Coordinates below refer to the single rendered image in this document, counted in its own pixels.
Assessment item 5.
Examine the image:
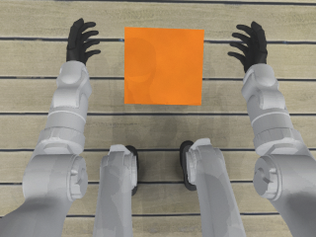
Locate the left robot upper arm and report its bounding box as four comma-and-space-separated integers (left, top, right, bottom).
0, 154, 88, 237

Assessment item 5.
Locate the robot right foot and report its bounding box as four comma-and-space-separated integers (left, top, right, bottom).
179, 140, 197, 192

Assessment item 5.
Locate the robot left forearm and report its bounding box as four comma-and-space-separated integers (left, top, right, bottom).
22, 60, 92, 197

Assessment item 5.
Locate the carton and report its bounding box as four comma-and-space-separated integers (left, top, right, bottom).
124, 27, 204, 106

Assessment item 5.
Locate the robot right hand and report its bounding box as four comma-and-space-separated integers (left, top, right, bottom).
227, 21, 268, 74

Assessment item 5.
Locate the right robot upper arm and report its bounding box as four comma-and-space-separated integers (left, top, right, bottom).
253, 153, 316, 237

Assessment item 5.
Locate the robot left hand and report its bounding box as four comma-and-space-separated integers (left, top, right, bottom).
66, 18, 101, 66

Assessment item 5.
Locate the robot right forearm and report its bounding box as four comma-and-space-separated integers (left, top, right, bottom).
241, 63, 316, 161

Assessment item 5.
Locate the right robot thigh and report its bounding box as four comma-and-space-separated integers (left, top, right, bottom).
186, 144, 247, 237

